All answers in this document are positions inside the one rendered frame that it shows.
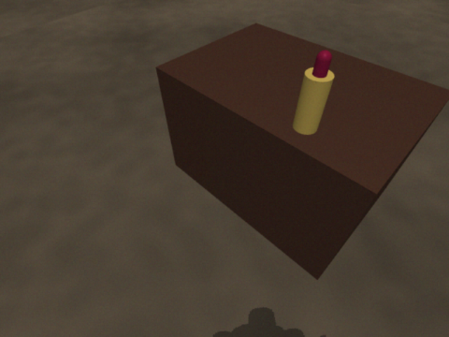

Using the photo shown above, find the bottle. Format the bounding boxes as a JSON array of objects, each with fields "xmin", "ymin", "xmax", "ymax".
[{"xmin": 293, "ymin": 50, "xmax": 335, "ymax": 135}]

